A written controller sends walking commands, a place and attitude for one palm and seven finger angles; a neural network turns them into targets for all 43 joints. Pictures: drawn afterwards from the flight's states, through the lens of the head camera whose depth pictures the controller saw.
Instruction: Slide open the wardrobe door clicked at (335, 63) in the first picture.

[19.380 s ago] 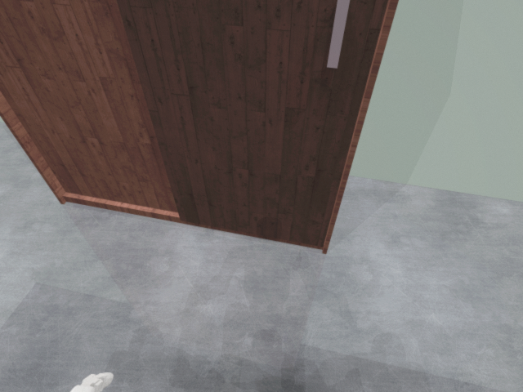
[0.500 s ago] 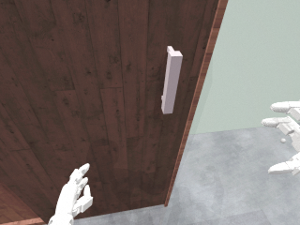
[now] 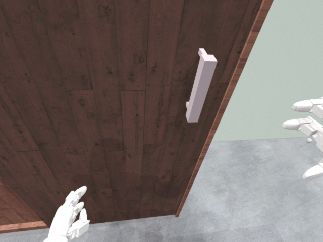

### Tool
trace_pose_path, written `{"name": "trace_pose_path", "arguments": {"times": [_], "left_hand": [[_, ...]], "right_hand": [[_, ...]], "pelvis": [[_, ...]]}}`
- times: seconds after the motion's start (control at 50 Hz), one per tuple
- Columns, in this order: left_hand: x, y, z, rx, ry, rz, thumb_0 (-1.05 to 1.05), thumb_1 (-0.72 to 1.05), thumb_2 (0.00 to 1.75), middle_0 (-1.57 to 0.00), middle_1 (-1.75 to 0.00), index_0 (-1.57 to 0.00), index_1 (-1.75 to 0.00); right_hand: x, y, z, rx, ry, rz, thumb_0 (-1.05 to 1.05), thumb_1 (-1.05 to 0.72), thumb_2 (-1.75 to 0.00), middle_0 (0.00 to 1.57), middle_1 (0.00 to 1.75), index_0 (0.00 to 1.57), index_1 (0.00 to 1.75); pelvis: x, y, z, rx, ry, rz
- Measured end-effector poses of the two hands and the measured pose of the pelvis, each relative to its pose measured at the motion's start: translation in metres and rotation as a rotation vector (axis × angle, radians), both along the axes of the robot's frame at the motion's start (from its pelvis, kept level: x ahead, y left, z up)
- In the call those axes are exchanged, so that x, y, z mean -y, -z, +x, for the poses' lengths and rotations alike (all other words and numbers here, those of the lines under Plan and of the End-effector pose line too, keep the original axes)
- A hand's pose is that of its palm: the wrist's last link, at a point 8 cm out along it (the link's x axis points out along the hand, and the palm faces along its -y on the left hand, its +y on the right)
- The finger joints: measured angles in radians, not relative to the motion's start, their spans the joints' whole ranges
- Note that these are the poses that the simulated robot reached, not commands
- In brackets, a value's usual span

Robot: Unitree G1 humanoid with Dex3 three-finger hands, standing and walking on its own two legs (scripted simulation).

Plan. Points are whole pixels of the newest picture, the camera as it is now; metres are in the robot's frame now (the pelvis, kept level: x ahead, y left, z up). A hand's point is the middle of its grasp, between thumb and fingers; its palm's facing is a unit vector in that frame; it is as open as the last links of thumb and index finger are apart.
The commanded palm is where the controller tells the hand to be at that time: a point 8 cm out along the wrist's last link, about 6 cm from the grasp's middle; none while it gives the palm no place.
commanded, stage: raise the hand with hooked fingers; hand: right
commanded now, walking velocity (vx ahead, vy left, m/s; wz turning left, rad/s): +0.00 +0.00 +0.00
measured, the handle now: (196, 87) +0.41 -0.05 +0.22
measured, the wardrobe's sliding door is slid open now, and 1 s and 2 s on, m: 0.00 0.00 0.00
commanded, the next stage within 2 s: move the hooked fingers beside the handle in 0.28 s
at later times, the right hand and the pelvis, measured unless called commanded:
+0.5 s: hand out of the picture +0.27 -0.29 +0.24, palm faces +0.01 +0.99 -0.17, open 14.0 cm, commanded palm +0.24 -0.31 +0.24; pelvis +0.00 +0.00 +0.00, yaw +0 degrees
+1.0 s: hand (282, 128) +0.31 -0.23 +0.20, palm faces -0.10 +0.99 -0.14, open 14.0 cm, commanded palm +0.28 -0.26 +0.23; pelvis +0.01 +0.00 +0.00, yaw +0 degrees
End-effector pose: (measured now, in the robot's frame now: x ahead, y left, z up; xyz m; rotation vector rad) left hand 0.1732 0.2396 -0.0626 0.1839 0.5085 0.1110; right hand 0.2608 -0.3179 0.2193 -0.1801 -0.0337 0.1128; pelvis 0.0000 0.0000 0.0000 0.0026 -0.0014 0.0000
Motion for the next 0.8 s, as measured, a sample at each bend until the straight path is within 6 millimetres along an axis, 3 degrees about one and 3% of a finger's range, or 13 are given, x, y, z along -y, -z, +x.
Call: {"name": "trace_pose_path", "arguments": {"times": [0.06,0.14,0.22,0.32,0.4,0.48,0.54,0.6,0.68,0.74,0.8], "left_hand": [[-0.002,-0.007,0.002,0.030,-0.006,0.012,0.02,0.90,0.90,-0.20,-0.30,-0.20,-0.30],[0.000,-0.014,0.008,0.071,0.006,0.010,0.02,0.90,0.90,-0.20,-0.30,-0.20,-0.30],[0.004,-0.011,0.014,0.072,0.026,-0.002,0.02,0.90,0.90,-0.20,-0.30,-0.20,-0.30],[0.009,-0.007,0.017,0.057,0.035,-0.014,0.02,0.90,0.90,-0.20,-0.30,-0.20,-0.30],[0.015,-0.009,0.018,0.068,0.037,-0.017,0.02,0.90,0.90,-0.20,-0.30,-0.20,-0.30],[0.019,-0.012,0.018,0.081,0.045,-0.022,0.02,0.90,0.90,-0.20,-0.30,-0.21,-0.30],[0.020,-0.010,0.018,0.075,0.054,-0.024,0.02,0.90,0.90,-0.20,-0.30,-0.21,-0.30],[0.020,-0.006,0.018,0.057,0.057,-0.023,0.01,0.90,0.90,-0.20,-0.30,-0.21,-0.30],[0.021,-0.004,0.017,0.039,0.050,-0.014,0.02,0.90,0.90,-0.20,-0.30,-0.21,-0.30],[0.023,-0.006,0.016,0.045,0.039,-0.014,0.02,0.90,0.90,-0.20,-0.30,-0.21,-0.30],[0.024,-0.008,0.016,0.056,0.025,-0.025,0.02,0.90,0.90,-0.20,-0.30,-0.21,-0.30]], "right_hand": [[-0.004,-0.013,-0.008,0.118,-0.010,0.005,-0.01,0.50,-0.30,0.31,1.20,0.30,1.20],[0.015,-0.033,-0.015,0.208,0.082,0.012,-0.01,0.50,-0.30,0.31,1.20,0.31,1.20],[0.028,-0.025,-0.010,0.096,0.159,0.004,-0.01,0.50,-0.30,0.31,1.20,0.30,1.20],[0.009,-0.004,-0.006,-0.008,0.083,-0.023,-0.01,0.50,-0.30,0.30,1.20,0.30,1.20],[-0.001,-0.015,-0.012,0.098,0.009,-0.013,-0.01,0.50,-0.30,0.31,1.20,0.30,1.20],[0.016,-0.029,-0.016,0.171,0.066,0.014,-0.01,0.50,-0.30,0.31,1.20,0.31,1.20],[0.025,-0.024,-0.011,0.113,0.123,0.021,-0.01,0.50,-0.30,0.31,1.20,0.31,1.20],[0.014,-0.007,-0.002,0.021,0.102,0.009,-0.01,0.51,-0.30,0.30,1.20,0.30,1.20],[-0.016,0.007,0.009,0.002,-0.003,0.016,-0.01,0.51,-0.30,0.30,1.20,0.30,1.20],[-0.031,-0.003,0.016,0.089,-0.044,0.031,-0.01,0.50,-0.30,0.31,1.20,0.30,1.20],[-0.027,-0.017,0.022,0.157,-0.012,0.040,-0.01,0.50,-0.30,0.31,1.20,0.31,1.20]], "pelvis": [[-0.003,0.000,0.004,0.010,-0.005,0.001],[-0.007,0.001,0.006,0.025,-0.001,0.004],[-0.006,0.002,0.002,0.018,0.011,0.005],[-0.003,0.002,-0.001,0.006,0.013,0.003],[-0.003,0.001,0.002,0.011,0.006,0.002],[-0.004,0.002,0.005,0.019,0.005,0.003],[-0.003,0.002,0.004,0.021,0.013,0.004],[0.000,0.002,0.001,0.014,0.019,0.004],[0.003,0.002,0.000,0.010,0.017,0.002],[0.003,0.001,0.003,0.012,0.008,0.000],[0.001,0.001,0.007,0.012,-0.002,-0.003]]}}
